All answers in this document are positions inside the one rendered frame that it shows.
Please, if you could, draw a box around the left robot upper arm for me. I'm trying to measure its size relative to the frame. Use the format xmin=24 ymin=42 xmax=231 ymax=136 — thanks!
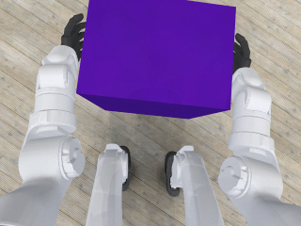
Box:
xmin=0 ymin=135 xmax=86 ymax=226

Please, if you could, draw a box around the robot left hand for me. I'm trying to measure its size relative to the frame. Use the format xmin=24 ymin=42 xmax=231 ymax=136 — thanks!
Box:
xmin=60 ymin=13 xmax=87 ymax=62

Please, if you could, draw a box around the robot right hand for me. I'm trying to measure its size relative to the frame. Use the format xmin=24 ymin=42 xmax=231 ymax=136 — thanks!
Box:
xmin=232 ymin=33 xmax=252 ymax=75

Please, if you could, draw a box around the right robot forearm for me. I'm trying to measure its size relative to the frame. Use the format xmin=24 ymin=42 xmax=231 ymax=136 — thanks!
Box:
xmin=228 ymin=67 xmax=283 ymax=188

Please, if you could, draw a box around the carton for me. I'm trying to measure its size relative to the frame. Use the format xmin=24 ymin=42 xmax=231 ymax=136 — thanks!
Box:
xmin=76 ymin=0 xmax=236 ymax=120

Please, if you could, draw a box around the right robot upper arm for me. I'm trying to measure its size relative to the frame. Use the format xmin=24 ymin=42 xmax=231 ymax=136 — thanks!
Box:
xmin=217 ymin=154 xmax=301 ymax=226

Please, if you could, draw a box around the robot right shin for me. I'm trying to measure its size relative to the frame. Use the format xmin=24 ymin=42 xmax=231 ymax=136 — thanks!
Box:
xmin=170 ymin=145 xmax=204 ymax=188

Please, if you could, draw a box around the left robot forearm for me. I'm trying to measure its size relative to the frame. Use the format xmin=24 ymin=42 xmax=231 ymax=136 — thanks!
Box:
xmin=18 ymin=45 xmax=79 ymax=179

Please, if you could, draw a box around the left robot thigh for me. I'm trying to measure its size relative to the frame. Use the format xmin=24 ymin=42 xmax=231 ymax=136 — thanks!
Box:
xmin=85 ymin=149 xmax=128 ymax=226

